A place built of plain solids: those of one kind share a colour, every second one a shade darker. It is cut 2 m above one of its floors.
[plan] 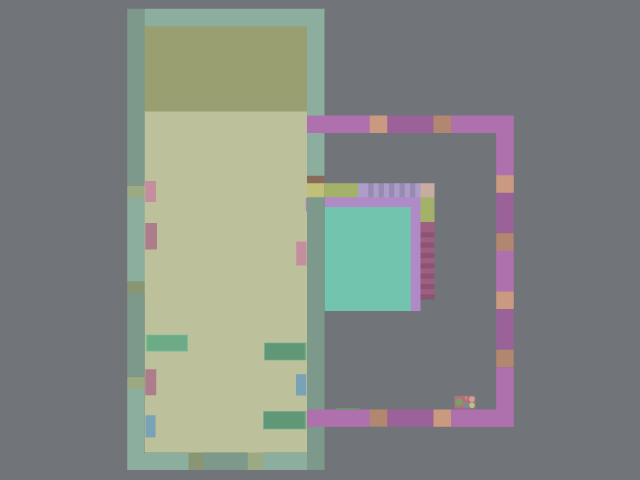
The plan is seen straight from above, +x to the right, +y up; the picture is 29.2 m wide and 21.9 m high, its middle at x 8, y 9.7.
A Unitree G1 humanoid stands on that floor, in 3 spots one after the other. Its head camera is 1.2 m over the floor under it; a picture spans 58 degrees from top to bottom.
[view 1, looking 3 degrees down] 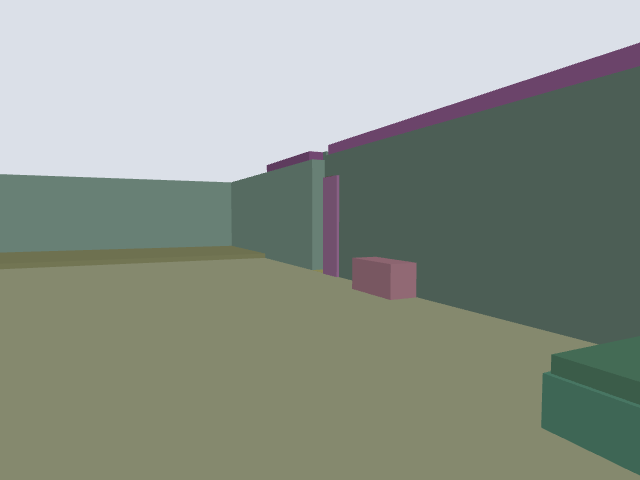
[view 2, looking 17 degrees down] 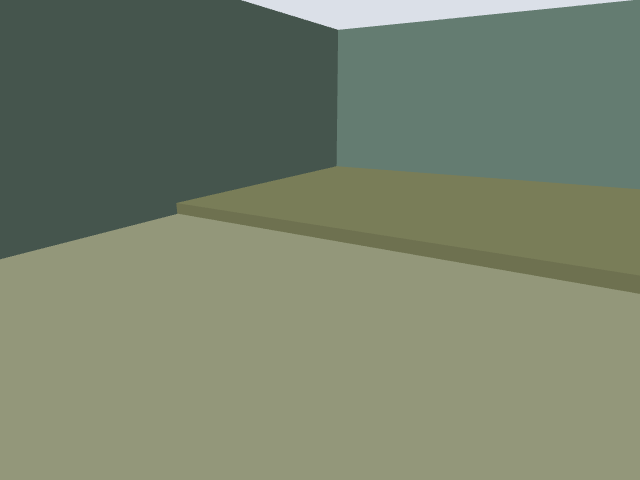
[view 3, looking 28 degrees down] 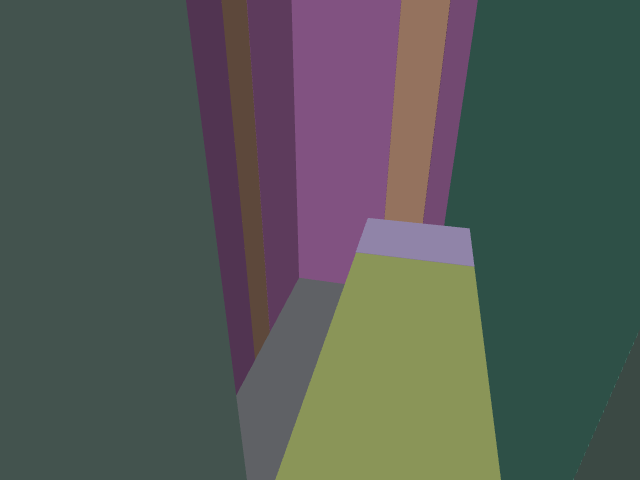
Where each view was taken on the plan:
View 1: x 3.27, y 3.40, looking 64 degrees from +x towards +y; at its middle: wall_dorter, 9.90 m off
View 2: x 4.01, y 12.16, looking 121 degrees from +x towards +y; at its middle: floor_dorter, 4.10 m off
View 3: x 7.64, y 11.97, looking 14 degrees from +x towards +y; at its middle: wall_vestibule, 9.80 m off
